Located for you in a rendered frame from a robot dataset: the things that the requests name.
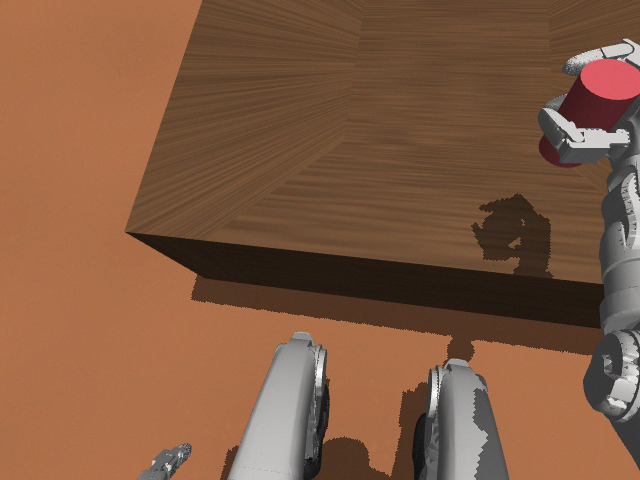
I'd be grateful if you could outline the left robot hand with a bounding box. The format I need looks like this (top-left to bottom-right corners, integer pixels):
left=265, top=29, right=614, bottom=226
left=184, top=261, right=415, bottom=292
left=137, top=443, right=192, bottom=480

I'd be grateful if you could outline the left robot foot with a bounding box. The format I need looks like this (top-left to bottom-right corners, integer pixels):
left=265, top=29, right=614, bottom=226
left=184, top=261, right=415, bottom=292
left=303, top=384, right=330, bottom=480

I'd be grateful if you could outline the can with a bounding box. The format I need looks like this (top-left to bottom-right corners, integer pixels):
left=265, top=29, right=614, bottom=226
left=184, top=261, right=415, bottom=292
left=539, top=59, right=640, bottom=168

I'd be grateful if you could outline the right robot arm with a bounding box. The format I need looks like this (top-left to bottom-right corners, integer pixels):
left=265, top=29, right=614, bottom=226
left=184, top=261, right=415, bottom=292
left=583, top=154, right=640, bottom=470

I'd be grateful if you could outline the right robot hand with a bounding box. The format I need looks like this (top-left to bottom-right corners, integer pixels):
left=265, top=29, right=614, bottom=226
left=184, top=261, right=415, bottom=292
left=538, top=39, right=640, bottom=170

